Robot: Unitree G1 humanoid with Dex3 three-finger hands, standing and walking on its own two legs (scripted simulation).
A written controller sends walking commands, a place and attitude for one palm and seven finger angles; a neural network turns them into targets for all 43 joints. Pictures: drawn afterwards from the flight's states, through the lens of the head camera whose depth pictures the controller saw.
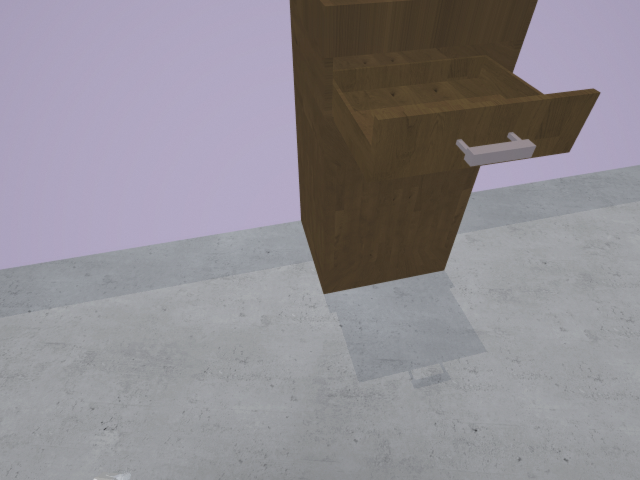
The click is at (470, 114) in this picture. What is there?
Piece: drawer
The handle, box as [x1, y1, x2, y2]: [456, 132, 535, 166]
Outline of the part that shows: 535,147 535,145 528,139 522,140 512,132 508,133 507,136 511,140 510,142 468,147 461,139 456,141 456,144 465,154 464,159 470,166 530,157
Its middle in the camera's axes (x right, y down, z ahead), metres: +0.34 -0.18 +0.77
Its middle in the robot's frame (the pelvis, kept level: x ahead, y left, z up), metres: +0.72 -0.30 +0.07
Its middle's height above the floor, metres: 0.84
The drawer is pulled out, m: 0.30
